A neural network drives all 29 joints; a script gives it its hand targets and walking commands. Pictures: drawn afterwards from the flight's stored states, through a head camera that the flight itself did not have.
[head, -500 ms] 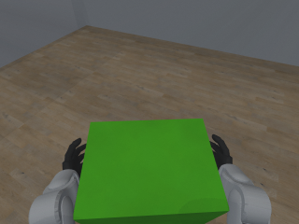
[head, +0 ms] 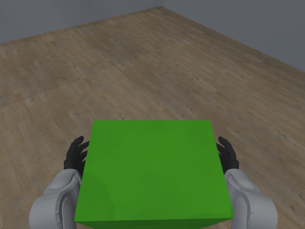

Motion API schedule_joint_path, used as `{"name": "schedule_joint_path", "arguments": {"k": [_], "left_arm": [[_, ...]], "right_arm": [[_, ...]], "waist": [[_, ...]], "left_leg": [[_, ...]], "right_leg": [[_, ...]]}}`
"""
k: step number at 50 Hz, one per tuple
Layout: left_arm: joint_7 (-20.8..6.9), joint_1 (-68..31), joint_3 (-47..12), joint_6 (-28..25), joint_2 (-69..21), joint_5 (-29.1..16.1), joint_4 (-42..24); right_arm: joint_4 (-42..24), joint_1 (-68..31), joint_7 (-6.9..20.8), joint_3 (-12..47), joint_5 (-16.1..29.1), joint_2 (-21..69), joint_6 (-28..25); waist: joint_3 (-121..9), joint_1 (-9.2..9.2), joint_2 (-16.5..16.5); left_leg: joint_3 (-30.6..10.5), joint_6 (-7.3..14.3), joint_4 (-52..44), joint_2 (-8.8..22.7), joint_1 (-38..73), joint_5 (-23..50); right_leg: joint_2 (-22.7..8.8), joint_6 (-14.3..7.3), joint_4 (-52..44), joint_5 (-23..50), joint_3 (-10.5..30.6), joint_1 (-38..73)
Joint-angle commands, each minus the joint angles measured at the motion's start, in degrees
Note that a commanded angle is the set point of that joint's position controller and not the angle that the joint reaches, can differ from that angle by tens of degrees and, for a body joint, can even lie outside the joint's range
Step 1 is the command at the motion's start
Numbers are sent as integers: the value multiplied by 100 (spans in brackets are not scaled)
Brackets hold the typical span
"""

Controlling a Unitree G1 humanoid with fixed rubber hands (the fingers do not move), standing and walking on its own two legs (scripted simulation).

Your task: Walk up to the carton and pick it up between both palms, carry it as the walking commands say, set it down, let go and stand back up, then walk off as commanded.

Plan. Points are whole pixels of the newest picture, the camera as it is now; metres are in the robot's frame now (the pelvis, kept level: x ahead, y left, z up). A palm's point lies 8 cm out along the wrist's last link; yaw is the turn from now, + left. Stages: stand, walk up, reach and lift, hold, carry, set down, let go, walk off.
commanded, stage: carry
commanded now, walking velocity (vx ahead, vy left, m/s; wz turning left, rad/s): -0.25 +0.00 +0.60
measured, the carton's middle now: (151, 183) +0.23 +0.01 +0.02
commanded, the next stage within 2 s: none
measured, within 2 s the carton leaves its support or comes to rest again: neither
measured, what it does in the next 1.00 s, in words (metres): walks backwards: right foot, then left foot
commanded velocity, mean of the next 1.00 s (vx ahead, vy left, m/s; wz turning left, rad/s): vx -0.04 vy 0.00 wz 0.08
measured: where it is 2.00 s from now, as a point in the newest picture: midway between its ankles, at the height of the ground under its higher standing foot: outside the picture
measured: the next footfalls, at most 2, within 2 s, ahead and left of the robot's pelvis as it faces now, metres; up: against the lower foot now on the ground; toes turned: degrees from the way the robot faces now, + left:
right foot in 0.16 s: -0.09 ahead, -0.13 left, +0.00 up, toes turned +17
left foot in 0.54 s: -0.19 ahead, +0.10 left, +0.00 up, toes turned +11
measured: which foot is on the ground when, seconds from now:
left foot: down 0.00-0.18, up 0.20-0.52, down 0.54-1.00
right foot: up 0.00-0.14, down 0.16-1.00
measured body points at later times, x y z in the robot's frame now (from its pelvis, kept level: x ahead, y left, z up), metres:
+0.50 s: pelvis -0.16 -0.02 +0.00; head -0.18 -0.05 +0.45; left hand +0.04 +0.19 +0.10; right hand +0.12 -0.15 +0.09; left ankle -0.22 +0.10 -0.71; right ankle -0.10 -0.12 -0.73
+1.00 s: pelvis -0.23 -0.02 +0.00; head -0.26 -0.04 +0.45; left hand -0.03 +0.20 +0.09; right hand +0.04 -0.14 +0.08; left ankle -0.23 +0.09 -0.73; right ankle -0.13 -0.12 -0.73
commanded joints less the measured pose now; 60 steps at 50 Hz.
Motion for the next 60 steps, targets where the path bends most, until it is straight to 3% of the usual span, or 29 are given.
{"name": "schedule_joint_path", "arguments": {"k": [1, 4, 5, 7, 8, 9, 10, 11, 12, 13, 15, 16, 19, 22, 24, 25, 26, 27, 28, 29, 31, 33, 35, 38, 44, 52, 60], "left_arm": [[-637, -1925, -4491, 86, -3739, -1097, -459], [-623, -1868, -4336, 123, -3654, -1045, -370], [-618, -1862, -4287, 123, -3645, -1041, -354], [-605, -1788, -4174, 109, -3614, -1011, -317], [-602, -1784, -4108, 105, -3560, -991, -320], [-616, -1773, -4057, 121, -3472, -955, -281], [-625, -1856, -4023, 97, -3474, -833, -268], [-660, -1932, -4052, 111, -3562, -898, -405], [-709, -2125, -4033, 107, -3633, -973, -556], [-738, -2211, -4037, 108, -3571, -1002, -627], [-725, -2179, -3963, 116, -3396, -988, -578], [-724, -2091, -3895, 147, -3263, -968, -463], [-702, -1953, -3772, 250, -3089, -926, -242], [-670, -1987, -3763, 287, -3076, -942, -205], [-647, -2025, -3779, 276, -3130, -966, -178], [-639, -2033, -3775, 262, -3146, -970, -150], [-627, -2092, -3808, 241, -3181, -970, -135], [-615, -2166, -3851, 225, -3194, -959, -124], [-651, -2320, -4054, 218, -3334, -1058, -321], [-684, -2654, -4189, 209, -3495, -1131, -550], [-704, -2764, -4224, 181, -3690, -1160, -497], [-700, -2603, -4261, 218, -3653, -1119, -364], [-674, -2527, -4261, 244, -3556, -1087, -332], [-677, -2463, -4135, 253, -3490, -1029, -173], [-653, -2363, -3927, 268, -3409, -916, 29], [-632, -2402, -3867, 243, -3394, -900, -37], [-639, -2380, -3906, 203, -3420, -920, -133]], "right_arm": [[-454, -1786, 709, 4261, 1059, 3543, 138], [-554, -1937, 706, 4336, 1091, 3495, 192], [-582, -1971, 703, 4353, 1098, 3487, 207], [-635, -2018, 687, 4384, 1096, 3457, 237], [-628, -1999, 677, 4371, 1079, 3408, 258], [-622, -1988, 652, 4380, 1027, 3371, 276], [-737, -2308, 654, 4558, 1099, 3359, 282], [-724, -2474, 634, 4572, 1111, 3606, 211], [-743, -2615, 634, 4616, 1204, 3760, 188], [-717, -2613, 628, 4618, 1217, 3774, 179], [-606, -2533, 557, 4530, 1154, 3624, 195], [-496, -2459, 499, 4463, 1094, 3520, 233], [-324, -2297, 381, 4314, 941, 3388, 354], [-155, -2186, 345, 4156, 871, 3389, 410], [-83, -2153, 351, 4100, 867, 3414, 406], [-76, -2204, 361, 4084, 872, 3436, 394], [-50, -2269, 383, 4054, 879, 3444, 382], [-29, -2325, 419, 4051, 914, 3464, 365], [-38, -2213, 424, 3993, 846, 3483, 284], [-116, -2248, 444, 3981, 843, 3631, 238], [-274, -2577, 482, 4028, 911, 3705, 195], [-172, -2380, 481, 3951, 835, 3639, 198], [-99, -2198, 479, 3912, 794, 3557, 211], [-137, -2351, 488, 3998, 805, 3539, 241], [-150, -2558, 501, 4069, 861, 3513, 291], [-170, -2604, 500, 4133, 912, 3607, 310], [-199, -2532, 478, 4154, 920, 3661, 285]], "waist": [[-1131, -159, 1110], [-1175, -156, 1197], [-1198, -144, 1304], [-1287, -45, 1425], [-1212, -34, 1034], [-1139, 2, -279], [-755, -19, -2112], [-230, -103, -1071], [-217, -112, -517], [-255, -126, -511], [-343, -118, -722], [-346, -100, -820], [-384, -58, -1180], [-651, 21, -1427], [-910, -28, -1362], [-1036, -56, -1210], [-1111, -38, -908], [-1146, -51, -399], [-1073, -89, 714], [-918, -128, 1028], [-805, -83, 743], [-732, -50, 831], [-814, -42, 736], [-589, -34, 292], [-504, -47, 166], [-675, -88, -88], [-816, -125, -161]], "left_leg": [[-1949, 515, -1238, 1554, 1329, 238], [-2167, 414, -1515, 1558, 1069, -42], [-2117, 249, -1662, 1491, 904, -133], [-1668, -354, -1866, 1102, 531, -517], [-1303, -643, -1623, 744, 89, -1072], [-455, -924, -404, -29, -571, -1509], [595, -819, 2398, -538, -884, -2651], [137, -553, 3511, 97, -1063, -2350], [-33, -382, 4047, 80, -851, -1821], [17, -313, 4375, 55, -840, -1432], [298, -336, 4547, 73, -949, -1036], [469, -362, 4206, 111, -935, -1119], [783, -382, 2792, 109, -571, -1688], [939, -342, 1435, -14, -190, -2205], [1018, -270, 39, -58, 344, -1618], [1014, -261, -732, 30, 843, -1008], [784, -230, -1048, 321, 1279, -778], [234, -180, -1267, 901, 1776, -384], [-501, 173, -746, 1688, 1969, 1577], [-762, 422, -878, 1814, 1529, 1647], [-445, 441, -1002, 1632, 1170, 536], [-212, 253, -1044, 1351, 847, -549], [-211, 172, -1018, 1211, 681, -787], [-157, 63, -1081, 1071, 293, -1649], [-152, 6, -1019, 976, 122, -1781], [66, -29, -598, 792, 450, -1329], [171, -29, -444, 756, 733, -932]], "right_leg": [[92, -61, -795, -223, 120, 41], [254, -165, -1724, -359, 87, 742], [338, -221, -2193, -381, 8, 1107], [430, -330, -3822, 33, -331, 2207], [209, -379, -4482, 63, -191, 2771], [-763, -693, -5086, -496, 717, 2955], [-2699, -1515, -5328, -345, 2438, 1566], [-2641, -1500, -5230, 151, 1672, 632], [-2067, -1275, -5008, 284, 891, 293], [-1666, -1082, -4801, 499, 391, 321], [-1251, -967, -4368, 884, 95, 885], [-1204, -933, -4266, 968, 146, 1036], [-1320, -1027, -4178, 1376, 427, 1324], [-1534, -1172, -3958, 2328, 737, 1879], [-1531, -1037, -3678, 2803, 711, 2170], [-1474, -848, -3514, 2860, 590, 2114], [-1322, -626, -3243, 2619, 432, 1917], [-1186, -435, -2961, 1931, 314, 1418], [-690, -93, -2799, 1257, -88, 527], [-496, 30, -2678, 545, -293, 592], [-345, -7, -2577, 889, -333, 877], [-327, -77, -2811, 1308, -279, 1162], [-401, -132, -3052, 1502, -115, 1515], [-462, -235, -3385, 1206, 88, 1525], [-435, -258, -3605, 827, 152, 1484], [-617, -358, -4014, 294, 437, 1226], [-694, -420, -4157, 329, 491, 1192]]}}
